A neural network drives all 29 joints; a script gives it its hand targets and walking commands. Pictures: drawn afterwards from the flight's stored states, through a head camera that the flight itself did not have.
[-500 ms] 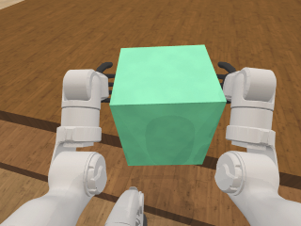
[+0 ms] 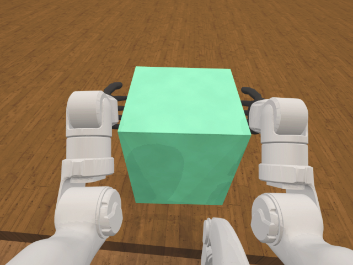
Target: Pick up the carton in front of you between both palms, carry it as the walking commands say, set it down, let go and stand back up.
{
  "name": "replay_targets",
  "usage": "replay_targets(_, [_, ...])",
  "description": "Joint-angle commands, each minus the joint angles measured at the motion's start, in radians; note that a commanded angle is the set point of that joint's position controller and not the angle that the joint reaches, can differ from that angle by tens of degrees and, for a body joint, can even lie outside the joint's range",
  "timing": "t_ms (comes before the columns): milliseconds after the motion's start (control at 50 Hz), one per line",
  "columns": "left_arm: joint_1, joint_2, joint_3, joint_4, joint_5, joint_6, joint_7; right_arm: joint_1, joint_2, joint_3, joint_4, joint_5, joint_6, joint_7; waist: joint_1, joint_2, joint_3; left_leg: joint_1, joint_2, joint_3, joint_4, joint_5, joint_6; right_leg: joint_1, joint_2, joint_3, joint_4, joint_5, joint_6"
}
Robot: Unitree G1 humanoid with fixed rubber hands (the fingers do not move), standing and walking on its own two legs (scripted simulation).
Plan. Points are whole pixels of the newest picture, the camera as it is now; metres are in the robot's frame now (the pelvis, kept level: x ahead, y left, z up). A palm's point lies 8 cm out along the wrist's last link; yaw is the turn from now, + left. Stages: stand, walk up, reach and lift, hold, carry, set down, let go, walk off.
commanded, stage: carry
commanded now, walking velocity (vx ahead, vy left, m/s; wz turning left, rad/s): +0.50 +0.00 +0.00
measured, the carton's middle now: (181, 138) +0.38 +0.00 +0.13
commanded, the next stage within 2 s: none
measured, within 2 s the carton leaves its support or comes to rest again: neither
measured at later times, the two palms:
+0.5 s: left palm (122, 7) +0.63 +0.15 +0.33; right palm (237, 18) +0.64 -0.15 +0.32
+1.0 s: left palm out of the picture +0.92 +0.20 +0.40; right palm out of the picture +0.90 -0.10 +0.41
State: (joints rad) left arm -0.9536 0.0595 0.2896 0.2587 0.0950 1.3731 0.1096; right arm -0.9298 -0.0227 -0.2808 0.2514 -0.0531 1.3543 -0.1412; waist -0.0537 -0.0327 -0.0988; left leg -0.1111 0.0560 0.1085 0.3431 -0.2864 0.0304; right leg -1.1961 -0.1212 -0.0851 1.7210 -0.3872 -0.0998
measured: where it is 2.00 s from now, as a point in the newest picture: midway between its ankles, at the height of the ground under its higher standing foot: (167, 132)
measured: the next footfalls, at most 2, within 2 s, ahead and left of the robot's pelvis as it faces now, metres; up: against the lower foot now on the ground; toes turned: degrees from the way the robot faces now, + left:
right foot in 0.06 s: +0.22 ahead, -0.13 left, +0.13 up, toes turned -7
left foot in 0.64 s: +0.61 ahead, +0.14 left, +0.25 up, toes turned +7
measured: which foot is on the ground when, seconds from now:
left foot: down 0.00-0.12, up 0.14-0.62, down 0.64-1.00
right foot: up 0.00-0.04, down 0.06-0.66, up 0.68-1.00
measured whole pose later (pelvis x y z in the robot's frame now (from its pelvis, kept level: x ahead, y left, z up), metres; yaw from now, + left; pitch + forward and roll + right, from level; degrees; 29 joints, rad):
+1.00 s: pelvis +0.53 +0.05 +0.23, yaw -1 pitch +4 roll +0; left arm -0.88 0.05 0.29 0.14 0.07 1.33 0.10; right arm -0.88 0.02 -0.28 0.13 -0.08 1.32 -0.16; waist -0.03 -0.03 -0.03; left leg -0.43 0.02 0.15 0.60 -0.24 0.08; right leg -0.78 -0.07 -0.03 1.20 -0.32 -0.04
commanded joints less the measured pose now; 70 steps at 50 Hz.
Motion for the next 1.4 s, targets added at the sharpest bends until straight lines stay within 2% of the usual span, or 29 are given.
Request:
replay_targets(0, [-0.696, -1.1, -0.499, 0.038, -0.43, -0.007, -0.171, -0.7, 1.015, 0.418, 0.019, 0.39, 0.006, 0.271, 0.038, 0.26, -0.206, -0.065, 0.094, 0.038, -0.241, 0.481, 0.167, 0.366, 0.021, -0.121, -0.404, 0.111, -0.018])
replay_targets(60, [-0.701, -1.163, -0.477, 0.105, -0.465, -0.028, -0.185, -0.653, 0.999, 0.365, 0.098, 0.337, -0.006, 0.268, 0.104, 0.299, -0.388, 0.173, 0.101, 0.076, 0.17, 1.581, 0.108, 0.626, 0.185, -0.216, -0.689, 0.193, -0.042])
replay_targets(80, [-0.742, -1.202, -0.496, 0.079, -0.485, -0.04, -0.195, -0.685, 0.999, 0.351, 0.086, 0.334, -0.017, 0.263, 0.156, 0.267, -0.488, 0.197, 0.085, 0.087, 0.425, 1.634, 0.064, 0.792, 0.215, -0.211, -0.901, 0.268, -0.02])
replay_targets(100, [-0.737, -1.227, -0.504, 0.049, -0.514, -0.054, -0.207, -0.686, 0.996, 0.355, 0.058, 0.321, -0.029, 0.256, 0.215, 0.267, -0.538, 0.045, 0.084, 0.02, 0.64, 1.33, 0.057, 0.998, 0.198, -0.077, -1.081, 0.23, -0.019])
replay_targets(120, [-0.762, -1.239, -0.518, 0.019, -0.537, -0.075, -0.209, -0.665, 1.035, 0.373, 0.037, 0.312, -0.036, 0.253, 0.134, -0.172, -0.593, -0.428, -0.081, -0.056, 1.044, 0.105, -0.039, 1.42, -0.176, 0.528, -1.129, 1.043, -0.176])
replay_targets(140, [-0.756, -1.246, -0.505, -0.034, -0.547, -0.091, -0.211, -0.668, 1.023, 0.35, 0.045, 0.306, -0.041, 0.247, 0.189, -0.227, -0.654, -0.578, -0.172, -0.208, 1.41, 0.021, -0.033, 1.442, -0.201, 0.751, -1.198, 1.121, -0.302])
replay_targets(180, [-0.833, -1.25, -0.537, -0.164, -0.561, -0.109, -0.213, -0.696, 1.081, 0.388, -0.028, 0.307, -0.047, 0.237, 0.179, -0.049, -0.543, -0.794, -0.117, -0.253, 1.568, -0.006, 0.043, 1.385, -0.16, 0.64, -1.165, 0.589, -0.233])
replay_targets(240, [-0.853, -1.275, -0.577, -0.257, -0.594, -0.113, -0.22, -0.689, 1.052, 0.435, -0.101, 0.309, -0.046, 0.21, 0.113, -0.026, -0.433, -0.867, -0.04, -0.224, 1.44, 0.032, 0.093, 1.309, -0.144, 0.465, -1.233, 0.185, -0.117])
replay_targets(320, [-0.731, -1.205, -0.59, -0.236, -0.546, -0.088, -0.224, -0.626, 1.031, 0.516, -0.151, 0.314, -0.051, 0.189, 0.12, -0.002, -0.373, -0.959, 0.0, -0.102, 1.269, -0.002, 0.07, 1.323, -0.167, 0.341, -1.301, 0.353, -0.132])
replay_targets(380, [-0.656, -1.103, -0.571, -0.188, -0.501, -0.059, -0.222, -0.64, 1.01, 0.551, -0.15, 0.339, -0.028, 0.186, 0.181, -0.11, -0.329, -1.345, 0.016, -0.093, 1.681, -0.205, 0.08, 1.514, -0.252, 0.415, -1.366, 0.36, -0.205])
replay_targets(460, [-0.682, -1.029, -0.538, -0.148, -0.486, -0.026, -0.232, -0.687, 0.974, 0.557, -0.104, 0.358, 0.001, 0.187, 0.122, -0.052, -0.121, -1.367, 0.081, -0.048, 1.46, -0.196, 0.064, 1.312, -0.162, 0.237, -1.531, 0.067, -0.091])
replay_targets(520, [-0.675, -0.988, -0.485, -0.094, -0.466, -0.001, -0.229, -0.731, 0.992, 0.546, -0.07, 0.401, 0.017, 0.18, 0.067, -0.177, -0.146, -0.791, 0.062, 0.096, 1.012, -0.017, 0.074, 0.995, -0.064, -0.03, -1.694, 0.392, -0.089])
replay_targets(580, [-0.64, -0.97, -0.424, -0.009, -0.421, 0.013, -0.22, -0.721, 1.049, 0.514, -0.006, 0.439, 0.017, 0.184, -0.038, -0.246, -0.307, -0.433, -0.087, 0.183, 0.729, 0.081, 0.112, 1.148, -0.077, -0.097, -1.412, 1.352, -0.049])
replay_targets(600, [-0.644, -0.976, -0.41, -0.003, -0.4, 0.011, -0.218, -0.726, 1.076, 0.505, -0.001, 0.456, 0.014, 0.192, -0.105, -0.27, -0.394, -0.293, -0.13, 0.185, 0.601, 0.069, 0.102, 1.223, -0.086, -0.099, -1.185, 1.485, -0.017])
replay_targets(620, [-0.64, -0.97, -0.393, 0.007, -0.372, 0.006, -0.216, -0.756, 1.102, 0.508, -0.013, 0.47, 0.005, 0.203, -0.145, -0.204, -0.461, -0.091, -0.148, 0.079, 0.353, 0.082, 0.07, 1.177, -0.042, -0.087, -0.878, 1.316, 0.032])
replay_targets(640, [-0.598, -0.982, -0.374, 0.036, -0.333, -0.004, -0.212, -0.795, 1.122, 0.503, -0.018, 0.492, -0.005, 0.219, -0.06, 0.059, -0.531, 0.129, 0.095, -0.429, 0.179, -0.068, 0.132, 0.847, 0.085, -0.019, -0.556, 0.611, 0.077])
replay_targets(660, [-0.58, -0.975, -0.342, 0.045, -0.311, -0.011, -0.208, -0.804, 1.166, 0.513, -0.021, 0.512, -0.02, 0.236, -0.043, 0.367, -0.675, 0.185, 0.279, -0.897, 0.019, 0.021, 0.25, 0.697, 0.208, 0.146, -0.151, 0.141, 0.096])
replay_targets(680, [-0.629, -0.995, -0.344, 0.032, -0.3, -0.019, -0.201, -0.86, 1.189, 0.512, -0.063, 0.535, -0.03, 0.25, -0.022, 0.28, -0.676, 0.152, 0.24, -0.819, 0.085, -0.029, 0.265, 0.644, 0.172, 0.285, 0.014, 0.182, 0.052])
replay_targets(720, [-0.711, -1.055, -0.363, -0.052, -0.331, -0.031, -0.194, -0.958, 1.237, 0.534, -0.177, 0.563, -0.057, 0.266, 0.012, 0.136, -0.508, 0.004, 0.214, -0.632, 0.158, -0.118, 0.223, 0.484, 0.103, 0.21, 0.058, 0.167, 0.03])
replay_targets(820, [-0.68, -1.123, -0.507, -0.144, -0.405, -0.034, -0.186, -0.789, 1.196, 0.544, -0.21, 0.478, -0.055, 0.234, -0.011, 0.068, -0.455, 0.14, 0.213, -0.461, 0.151, 0.064, 0.221, 0.321, 0.08, 0.151, -0.151, 0.002, 0.013])
replay_targets(980, [-0.692, -1.117, -0.607, -0.176, -0.462, -0.048, -0.189, -0.647, 1.042, 0.545, -0.169, 0.382, -0.028, 0.235, -0.011, 0.198, -0.423, 0.165, 0.196, -0.245, 0.045, 0.234, 0.226, 0.32, 0.019, 0.059, -0.636, 0.137, 0.075])
replay_targets(1140, [-0.617, -1.08, -0.492, 0.045, -0.428, -0.031, -0.208, -0.65, 1.016, 0.492, 0.003, 0.383, -0.019, 0.249, -0.008, 0.199, -0.286, 0.066, 0.158, -0.142, 0.025, 0.253, 0.119, 0.607, 0.098, -0.057, -1.123, 0.221, 0.071])
replay_targets(1180, [-0.58, -1.083, -0.438, 0.115, -0.409, -0.039, -0.214, -0.646, 1.032, 0.469, 0.044, 0.382, -0.03, 0.248, 0.034, 0.162, -0.305, -0.002, 0.136, -0.086, 0.161, 0.311, 0.069, 0.825, 0.126, -0.098, -1.268, 0.249, 0.061])
replay_targets(1200, [-0.559, -1.078, -0.409, 0.152, -0.395, -0.046, -0.217, -0.629, 1.043, 0.46, 0.073, 0.382, -0.035, 0.249, 0.059, 0.076, -0.36, -0.104, 0.108, -0.041, 0.32, 0.312, 0.032, 1.041, 0.072, -0.036, -1.28, 0.234, 0.05])
replay_targets(1220, [-0.508, -1.057, -0.368, 0.192, -0.371, -0.054, -0.22, -0.624, 1.049, 0.448, 0.098, 0.378, -0.041, 0.252, 0.074, -0.094, -0.391, -0.277, 0.05, 0.004, 0.565, 0.057, -0.011, 1.189, -0.152, 0.279, -1.313, 0.244, 0.016])
replay_targets(1240, [-0.544, -1.018, -0.346, 0.199, -0.358, -0.067, -0.219, -0.667, 1.083, 0.439, 0.111, 0.384, -0.047, 0.254, 0.077, -0.329, -0.4, -0.622, -0.079, -0.023, 0.757, -0.2, -0.042, 1.395, -0.278, 0.613, -1.366, 0.242, -0.1])
replay_targets(1260, [-0.551, -1.046, -0.343, 0.179, -0.368, -0.078, -0.223, -0.71, 1.096, 0.45, 0.091, 0.398, -0.057, 0.255, 0.089, -0.251, -0.36, -0.729, -0.05, -0.086, 0.881, -0.242, -0.021, 1.379, -0.286, 0.652, -1.383, 0.189, -0.133])
replay_targets(1300, [-0.623, -1.108, -0.373, 0.076, -0.392, -0.098, -0.232, -0.732, 1.162, 0.468, 0.057, 0.415, -0.077, 0.253, 0.076, -0.065, -0.327, -0.734, 0.012, -0.119, 0.926, -0.131, -0.003, 1.27, -0.223, 0.486, -1.393, 0.154, -0.098])
replay_targets(1380, [-0.64, -1.167, -0.455, -0.07, -0.437, -0.124, -0.224, -0.693, 1.234, 0.529, -0.046, 0.449, -0.107, 0.229, 0.057, -0.104, -0.353, -0.657, 0.053, -0.1, 0.795, 0.07, -0.05, 1.217, -0.15, 0.268, -1.474, 0.201, -0.055])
